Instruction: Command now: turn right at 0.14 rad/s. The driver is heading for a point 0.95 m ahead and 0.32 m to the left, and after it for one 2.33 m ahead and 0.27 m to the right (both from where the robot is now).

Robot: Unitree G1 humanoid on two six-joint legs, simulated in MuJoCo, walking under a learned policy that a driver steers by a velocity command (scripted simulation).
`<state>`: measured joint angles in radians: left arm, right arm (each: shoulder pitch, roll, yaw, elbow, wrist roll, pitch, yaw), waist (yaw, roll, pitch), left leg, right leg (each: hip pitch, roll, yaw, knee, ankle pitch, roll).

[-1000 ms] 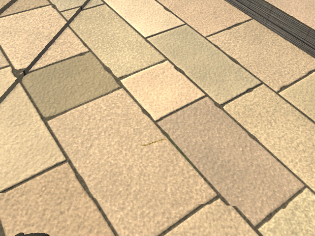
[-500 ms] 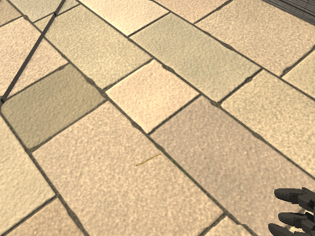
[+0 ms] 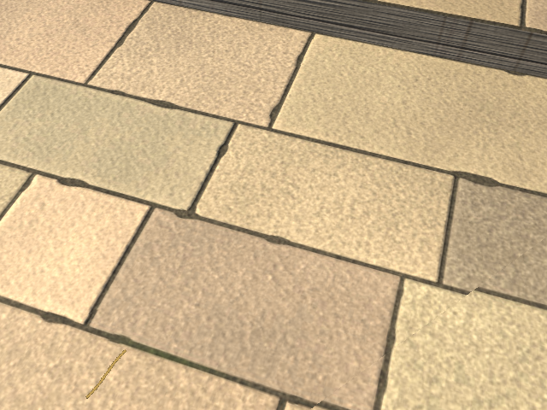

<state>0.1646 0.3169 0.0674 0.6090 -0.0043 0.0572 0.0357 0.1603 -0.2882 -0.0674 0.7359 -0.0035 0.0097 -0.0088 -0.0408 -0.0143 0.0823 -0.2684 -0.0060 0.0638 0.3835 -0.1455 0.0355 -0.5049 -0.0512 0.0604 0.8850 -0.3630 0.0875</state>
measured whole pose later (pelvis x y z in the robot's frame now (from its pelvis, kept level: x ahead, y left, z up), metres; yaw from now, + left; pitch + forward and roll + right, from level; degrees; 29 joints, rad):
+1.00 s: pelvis +0.35 +0.18 -0.06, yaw +33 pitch +1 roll -1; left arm 0.16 0.32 0.06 0.75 0.03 -0.04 -0.02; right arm 0.40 -0.34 -0.06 0.91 -0.04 -0.06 0.00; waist -0.01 0.04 0.03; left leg 0.07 -0.06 -0.08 0.99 -0.44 0.08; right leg -0.48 0.08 -0.08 0.62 -0.18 -0.11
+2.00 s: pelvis +1.06 +0.45 -0.04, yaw -20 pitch +1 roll +2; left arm 0.18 0.33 0.07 0.60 -0.02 0.01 0.00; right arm 0.00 -0.30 -0.02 0.62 -0.01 -0.06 -0.02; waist 0.05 0.00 0.13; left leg -0.60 -0.01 -0.19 1.04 -0.40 -0.10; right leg -0.37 0.19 0.17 0.47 -0.08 -0.12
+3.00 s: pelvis +1.17 +0.46 -0.04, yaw -41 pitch -1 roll +1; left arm 0.23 0.22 0.01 0.78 0.01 0.00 0.01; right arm 0.21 -0.27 -0.04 0.81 -0.01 -0.01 -0.03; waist -0.02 0.01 0.02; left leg -0.25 0.03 -0.05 0.47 -0.21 -0.06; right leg -0.15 0.05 0.06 0.51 -0.33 -0.04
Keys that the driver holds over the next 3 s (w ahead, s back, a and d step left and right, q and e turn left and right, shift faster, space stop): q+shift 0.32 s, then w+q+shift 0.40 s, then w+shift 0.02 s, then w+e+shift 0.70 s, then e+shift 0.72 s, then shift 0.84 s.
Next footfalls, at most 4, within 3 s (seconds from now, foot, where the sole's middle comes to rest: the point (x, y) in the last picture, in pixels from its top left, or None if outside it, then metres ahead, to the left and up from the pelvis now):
0.08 right None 0.06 -0.15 -0.78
0.50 left None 0.02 0.11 -0.78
0.96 right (196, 386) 0.49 0.21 -0.81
1.38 left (72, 273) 0.82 0.56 -0.81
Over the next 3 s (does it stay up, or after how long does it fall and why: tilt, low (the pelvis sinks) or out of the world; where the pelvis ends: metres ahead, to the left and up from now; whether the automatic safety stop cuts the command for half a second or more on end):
stays up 1.17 0.46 -0.04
